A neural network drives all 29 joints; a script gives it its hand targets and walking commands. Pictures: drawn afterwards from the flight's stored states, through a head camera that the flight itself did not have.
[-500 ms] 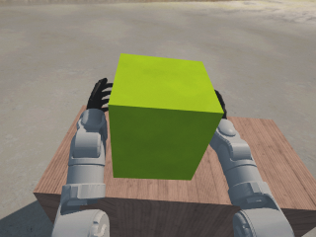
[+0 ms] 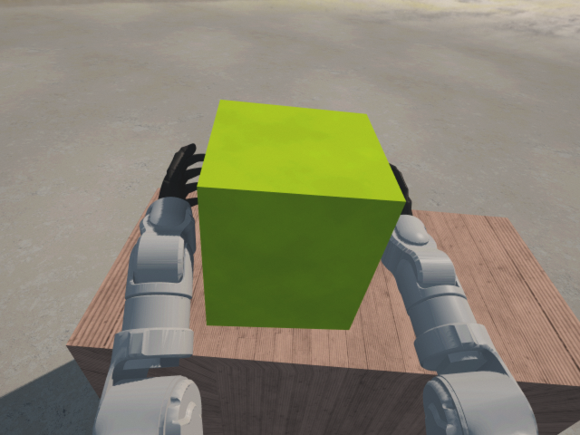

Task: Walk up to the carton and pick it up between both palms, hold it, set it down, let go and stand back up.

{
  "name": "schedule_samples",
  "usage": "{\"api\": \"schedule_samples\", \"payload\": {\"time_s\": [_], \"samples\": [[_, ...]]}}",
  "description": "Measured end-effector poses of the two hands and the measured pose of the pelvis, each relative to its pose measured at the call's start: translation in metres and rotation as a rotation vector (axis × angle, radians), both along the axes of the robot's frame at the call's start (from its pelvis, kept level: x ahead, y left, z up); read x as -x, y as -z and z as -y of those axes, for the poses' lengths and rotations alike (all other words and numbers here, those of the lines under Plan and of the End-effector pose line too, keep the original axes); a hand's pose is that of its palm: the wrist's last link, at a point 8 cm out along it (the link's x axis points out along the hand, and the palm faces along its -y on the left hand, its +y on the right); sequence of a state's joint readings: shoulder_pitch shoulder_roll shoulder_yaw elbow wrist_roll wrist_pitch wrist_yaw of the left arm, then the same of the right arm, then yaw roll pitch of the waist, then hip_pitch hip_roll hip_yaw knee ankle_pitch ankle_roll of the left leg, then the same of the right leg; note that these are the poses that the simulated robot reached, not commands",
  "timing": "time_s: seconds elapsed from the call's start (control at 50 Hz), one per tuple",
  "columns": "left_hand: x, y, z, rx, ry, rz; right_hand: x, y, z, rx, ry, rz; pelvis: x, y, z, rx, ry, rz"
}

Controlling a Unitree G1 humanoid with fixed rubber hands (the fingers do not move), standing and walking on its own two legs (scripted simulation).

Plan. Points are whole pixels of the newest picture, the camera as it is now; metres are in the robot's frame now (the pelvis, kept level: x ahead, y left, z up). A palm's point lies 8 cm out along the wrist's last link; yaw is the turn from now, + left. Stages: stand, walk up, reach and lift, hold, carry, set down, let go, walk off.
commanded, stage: hold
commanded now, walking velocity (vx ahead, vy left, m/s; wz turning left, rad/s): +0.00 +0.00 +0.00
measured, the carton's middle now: (287, 219) +0.38 +0.01 +0.15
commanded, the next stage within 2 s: none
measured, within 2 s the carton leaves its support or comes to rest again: neither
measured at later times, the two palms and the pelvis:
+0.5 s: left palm (177, 205) +0.37 +0.16 +0.18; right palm (395, 217) +0.37 -0.14 +0.17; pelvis +0.01 +0.00 +0.00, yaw +1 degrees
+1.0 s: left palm (180, 200) +0.36 +0.15 +0.20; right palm (404, 218) +0.36 -0.15 +0.18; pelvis +0.00 +0.00 +0.00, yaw +1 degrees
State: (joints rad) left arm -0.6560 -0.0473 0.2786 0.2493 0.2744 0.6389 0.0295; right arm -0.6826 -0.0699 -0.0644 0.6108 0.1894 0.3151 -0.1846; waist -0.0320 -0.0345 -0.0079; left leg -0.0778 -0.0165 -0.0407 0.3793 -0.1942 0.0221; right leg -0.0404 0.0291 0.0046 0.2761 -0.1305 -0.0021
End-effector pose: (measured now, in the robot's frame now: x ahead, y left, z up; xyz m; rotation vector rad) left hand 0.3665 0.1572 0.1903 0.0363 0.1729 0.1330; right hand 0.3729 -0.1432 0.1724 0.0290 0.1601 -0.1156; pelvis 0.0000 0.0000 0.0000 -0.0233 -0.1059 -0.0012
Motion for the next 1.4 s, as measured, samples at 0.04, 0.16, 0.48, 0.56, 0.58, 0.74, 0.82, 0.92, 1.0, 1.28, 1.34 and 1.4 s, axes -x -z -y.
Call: {"api": "schedule_samples", "payload": {"time_s": [0.04,0.16,0.48,0.56,0.58,0.74,0.82,0.92,1.0,1.28,1.34,1.4], "samples": [[0.0,0.0,-0.002,-0.001,-0.004,0.011,-0.002,-0.002,-0.002,0.001,-0.004,0.013,0.0,0.0,0.001,0.002,-0.005,-0.005],[-0.001,0.005,-0.004,0.011,-0.008,0.01,-0.004,-0.001,-0.003,0.007,-0.007,0.012,-0.002,0.0,0.003,0.003,-0.021,-0.005],[-0.001,0.007,0.001,0.003,0.006,0.015,-0.001,0.001,0.001,0.003,0.002,0.019,-0.006,0.0,0.003,0.006,-0.021,-0.003],[0.0,0.006,-0.001,0.003,0.002,0.016,-0.001,0.001,0.0,0.001,0.0,0.02,-0.005,0.0,0.002,0.005,-0.02,-0.002],[0.0,0.006,-0.001,0.004,0.001,0.015,-0.001,0.001,-0.001,0.0,-0.001,0.02,-0.005,0.0,0.002,0.005,-0.02,-0.002],[0.003,0.003,-0.001,-0.005,0.001,0.026,0.001,-0.002,-0.001,-0.009,-0.001,0.03,-0.004,0.0,0.002,0.006,-0.028,-0.003],[0.006,-0.003,0.003,-0.014,0.011,0.049,0.006,-0.008,0.003,-0.016,0.01,0.055,-0.004,0.001,0.001,0.008,-0.033,0.009],[0.006,-0.006,0.007,-0.009,0.019,0.04,0.01,-0.008,0.008,-0.014,0.021,0.046,-0.002,0.001,0.0,0.003,-0.019,0.016],[0.005,-0.007,0.008,-0.006,0.022,0.033,0.011,-0.008,0.008,-0.009,0.023,0.04,0.0,0.001,-0.001,0.001,-0.011,0.016],[0.001,-0.006,0.002,-0.015,0.007,0.026,0.002,-0.009,0.003,-0.018,0.011,0.035,-0.001,0.0,-0.003,0.003,-0.015,0.007],[0.001,-0.002,0.002,-0.012,0.006,0.014,0.003,-0.004,0.002,-0.011,0.009,0.023,-0.003,0.0,-0.003,0.003,-0.018,0.01],[0.002,0.001,0.003,-0.008,0.008,0.017,0.004,-0.002,0.003,-0.008,0.011,0.025,-0.004,0.001,-0.002,0.005,-0.022,0.014]]}}
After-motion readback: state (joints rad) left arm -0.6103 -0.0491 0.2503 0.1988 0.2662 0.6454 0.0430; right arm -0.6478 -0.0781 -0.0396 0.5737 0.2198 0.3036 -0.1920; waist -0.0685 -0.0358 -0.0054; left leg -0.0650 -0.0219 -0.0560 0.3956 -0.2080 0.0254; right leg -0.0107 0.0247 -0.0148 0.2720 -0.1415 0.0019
